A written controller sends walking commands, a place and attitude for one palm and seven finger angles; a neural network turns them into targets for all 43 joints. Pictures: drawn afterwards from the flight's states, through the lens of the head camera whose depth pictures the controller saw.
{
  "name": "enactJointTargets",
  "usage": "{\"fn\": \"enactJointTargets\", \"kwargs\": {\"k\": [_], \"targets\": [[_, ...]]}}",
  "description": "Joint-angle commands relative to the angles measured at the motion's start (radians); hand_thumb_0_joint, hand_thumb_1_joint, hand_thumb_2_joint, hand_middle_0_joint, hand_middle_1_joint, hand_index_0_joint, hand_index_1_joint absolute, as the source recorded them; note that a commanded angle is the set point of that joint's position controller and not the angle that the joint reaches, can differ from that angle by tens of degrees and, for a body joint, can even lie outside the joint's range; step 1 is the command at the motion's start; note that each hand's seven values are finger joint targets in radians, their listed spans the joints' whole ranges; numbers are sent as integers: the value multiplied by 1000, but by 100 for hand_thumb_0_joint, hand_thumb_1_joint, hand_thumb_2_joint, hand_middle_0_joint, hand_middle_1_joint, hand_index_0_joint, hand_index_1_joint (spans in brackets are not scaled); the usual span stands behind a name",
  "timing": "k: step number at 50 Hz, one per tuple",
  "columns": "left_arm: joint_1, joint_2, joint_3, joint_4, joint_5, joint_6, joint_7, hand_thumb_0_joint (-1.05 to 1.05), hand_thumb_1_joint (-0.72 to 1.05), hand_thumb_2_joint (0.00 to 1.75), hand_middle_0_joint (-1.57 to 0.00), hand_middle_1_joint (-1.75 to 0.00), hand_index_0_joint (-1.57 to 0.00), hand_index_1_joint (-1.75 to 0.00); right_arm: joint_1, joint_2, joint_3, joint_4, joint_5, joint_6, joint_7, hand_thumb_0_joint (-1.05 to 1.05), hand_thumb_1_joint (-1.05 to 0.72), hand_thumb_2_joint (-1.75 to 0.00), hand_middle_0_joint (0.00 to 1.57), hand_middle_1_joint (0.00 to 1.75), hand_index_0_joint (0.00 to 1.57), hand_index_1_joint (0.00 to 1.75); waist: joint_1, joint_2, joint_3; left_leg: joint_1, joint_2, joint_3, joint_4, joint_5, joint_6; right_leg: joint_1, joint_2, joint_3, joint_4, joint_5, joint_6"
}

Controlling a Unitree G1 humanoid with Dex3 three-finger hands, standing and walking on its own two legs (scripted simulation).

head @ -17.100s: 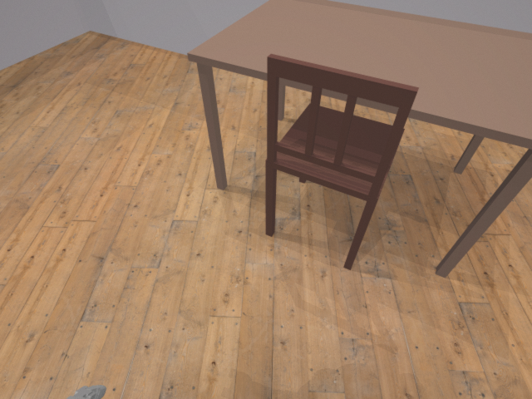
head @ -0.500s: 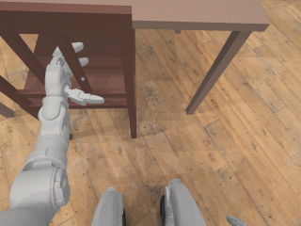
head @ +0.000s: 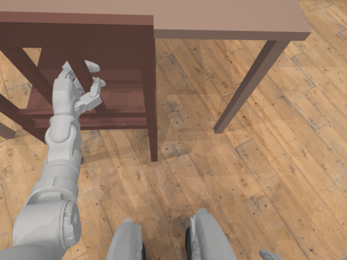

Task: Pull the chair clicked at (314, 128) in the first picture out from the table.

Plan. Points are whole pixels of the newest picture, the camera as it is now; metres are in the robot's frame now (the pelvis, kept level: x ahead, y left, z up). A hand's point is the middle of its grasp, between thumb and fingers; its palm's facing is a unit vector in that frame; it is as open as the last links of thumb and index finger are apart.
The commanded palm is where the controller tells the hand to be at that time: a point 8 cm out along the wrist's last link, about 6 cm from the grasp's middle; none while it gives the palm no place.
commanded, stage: hook a spindle and tug to test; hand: left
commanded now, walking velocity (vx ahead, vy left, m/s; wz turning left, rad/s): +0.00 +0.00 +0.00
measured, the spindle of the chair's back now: (42, 84) +0.51 +0.27 +0.02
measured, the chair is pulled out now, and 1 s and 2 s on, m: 0.00 0.07 0.21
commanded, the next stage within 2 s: step backward, pulling the chair out in 0.56 s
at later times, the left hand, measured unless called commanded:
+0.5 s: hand (94, 112) +0.43 +0.15 +0.03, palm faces -0.01 -1.00 -0.01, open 5.5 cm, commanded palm +0.40 +0.20 +0.02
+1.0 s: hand (101, 118) +0.41 +0.13 +0.04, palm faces +0.01 -0.99 -0.10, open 5.3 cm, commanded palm +0.38 +0.18 +0.04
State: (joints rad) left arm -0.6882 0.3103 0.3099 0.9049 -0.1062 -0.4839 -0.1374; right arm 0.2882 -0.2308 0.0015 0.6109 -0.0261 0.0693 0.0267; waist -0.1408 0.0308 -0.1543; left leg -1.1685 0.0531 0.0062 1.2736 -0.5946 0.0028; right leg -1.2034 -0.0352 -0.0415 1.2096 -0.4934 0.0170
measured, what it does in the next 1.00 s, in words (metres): rises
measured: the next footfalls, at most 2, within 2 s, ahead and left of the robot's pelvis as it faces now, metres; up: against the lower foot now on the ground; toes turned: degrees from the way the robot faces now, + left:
none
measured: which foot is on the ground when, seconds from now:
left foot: down 0.00-1.00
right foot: down 0.00-1.00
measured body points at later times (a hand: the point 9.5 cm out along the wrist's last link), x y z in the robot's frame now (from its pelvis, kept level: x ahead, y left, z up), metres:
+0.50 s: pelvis +0.03 +0.00 +0.02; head +0.17 +0.01 +0.44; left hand +0.42 +0.20 +0.03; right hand +0.12 -0.25 -0.11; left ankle -0.01 +0.12 -0.62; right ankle +0.03 -0.14 -0.62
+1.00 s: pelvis +0.02 +0.01 +0.10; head +0.13 +0.02 +0.54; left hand +0.40 +0.18 +0.05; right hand +0.10 -0.26 -0.02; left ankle -0.01 +0.12 -0.62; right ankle +0.03 -0.13 -0.62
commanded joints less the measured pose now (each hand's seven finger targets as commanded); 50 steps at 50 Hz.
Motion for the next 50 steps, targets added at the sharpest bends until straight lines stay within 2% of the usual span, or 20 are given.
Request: {"fn": "enactJointTargets", "kwargs": {"k": [1,4,9,10,14,18,19,25,26,32,33,34,35,36,38,40,43,45,47,50], "targets": [[-207,152,4,-248,-3,-70,-23,0,90,90,-50,-145,-50,-145,134,-168,-65,-82,-2,-22,-8,0,-90,-90,20,30,20,30,15,67,-547,345,-37,-28,-142,557,3,372,41,4,-100,436,-41],[-117,108,-24,-304,-12,-63,-23,0,90,90,-50,-145,-50,-145,125,-157,-67,-96,1,-25,0,0,-90,-90,20,30,20,30,29,72,-552,361,-37,-22,-151,592,0,405,43,5,-109,472,-43],[-2,102,-21,-377,-29,-58,-24,0,90,90,-50,-145,-50,-145,116,-154,-71,-109,7,-34,2,0,-90,-90,20,30,20,30,41,36,-530,339,-36,-12,-165,613,1,462,42,10,-116,526,-41],[22,118,-9,-382,-29,-58,-22,0,90,90,-50,-145,-50,-145,118,-157,-71,-110,9,-37,1,0,-90,-90,20,30,20,30,45,38,-526,344,-33,-14,-166,628,0,456,42,10,-111,528,-43],[100,67,-44,-475,-39,-62,-20,0,90,90,-50,-145,-50,-145,112,-147,-77,-117,9,-50,5,0,-90,-90,20,30,20,30,57,71,-542,395,-28,-16,-173,716,-6,465,38,4,-109,570,-43],[139,30,-85,-545,-45,-62,-12,0,90,90,-50,-145,-50,-145,102,-145,-81,-115,9,-62,6,0,-90,-90,20,30,20,30,52,70,-536,426,-24,-21,-170,741,-9,449,38,-2,-112,570,-41],[169,24,-88,-531,-43,-60,-10,0,90,90,-50,-145,-50,-145,99,-145,-83,-112,11,-64,6,0,-90,-90,20,30,20,30,48,42,-516,415,-24,-19,-170,725,-8,448,39,-2,-115,566,-40],[161,17,-106,-572,-38,-69,-4,0,90,90,-50,-145,-50,-145,83,-145,-84,-106,7,-79,-2,0,-90,-90,20,30,20,30,49,76,-502,426,-27,-24,-159,731,-10,419,32,-3,-103,551,-43],[158,17,-105,-558,-33,-67,-3,0,90,90,-50,-145,-50,-145,82,-145,-83,-103,7,-79,-3,0,-90,-90,20,30,20,30,45,50,-501,418,-28,-24,-156,719,-10,421,32,-4,-99,553,-41],[43,16,-112,-505,-22,-66,-2,0,90,90,-50,-145,-50,-145,67,-148,-81,-86,6,-88,-19,0,-90,-90,20,30,20,30,25,31,-480,387,-34,-29,-140,647,-9,381,27,-4,-90,501,-39],[-17,-7,-142,-500,-19,-66,-2,0,90,90,-50,-145,-50,-145,62,-145,-79,-82,6,-90,-20,0,-90,-90,20,30,20,30,16,65,-475,385,-38,-26,-137,621,-10,363,26,-3,-91,481,-40],[-129,319,-36,-668,84,55,108,0,90,90,-50,-145,-50,-145,72,-142,-71,-177,56,-18,-55,0,-90,-90,20,30,20,30,91,101,-704,657,-38,8,-340,539,8,800,-41,81,-290,545,-56],[-132,274,-57,-705,84,121,158,0,90,90,-50,-145,-50,-145,85,-127,-70,-212,61,-3,-88,0,-90,-90,20,30,20,30,72,114,-682,675,-51,13,-379,552,15,862,-37,73,-334,660,-50],[2,185,-105,-622,87,185,183,0,90,90,-50,-145,-50,-145,56,-123,-60,-203,66,14,-106,0,-90,-90,20,30,20,30,65,102,-609,674,-42,-2,-412,601,9,835,-44,55,-340,722,-50],[144,58,-195,-447,90,274,207,0,90,90,-50,-145,-50,-145,55,-117,-47,-173,71,47,-125,0,-90,-90,20,30,20,30,50,-18,-455,623,-16,-8,-468,568,11,839,-62,46,-395,719,-35],[121,49,-212,-342,96,302,222,0,90,90,-50,-145,-50,-145,56,-134,-43,-146,70,65,-139,0,-90,-90,20,30,20,30,48,-49,-378,636,10,-11,-527,609,7,869,-74,32,-438,756,-26],[19,51,-224,-273,93,273,236,0,90,90,-50,-145,-50,-145,55,-136,-39,-107,62,63,-150,0,-90,-90,20,30,20,30,50,46,-322,734,47,-25,-591,779,1,883,-93,45,-486,852,-18],[-29,58,-225,-240,96,252,236,0,90,90,-50,-145,-50,-145,51,-141,-45,-94,56,57,-154,0,-90,-90,20,30,20,30,57,109,-314,810,69,-43,-608,893,-1,862,-81,40,-515,812,-15],[-39,19,-259,-190,95,241,229,0,90,90,-50,-145,-50,-145,53,-137,-45,-86,55,58,-152,0,-90,-90,20,30,20,30,60,132,-300,862,86,-59,-629,931,-6,862,-71,39,-541,755,-19],[-34,18,-265,-161,99,231,223,0,90,90,-50,-145,-50,-145,40,-142,-51,-86,53,57,-153,0,-90,-90,20,30,20,30,70,164,-281,908,102,-76,-660,963,-4,871,-51,34,-562,692,-20]]}}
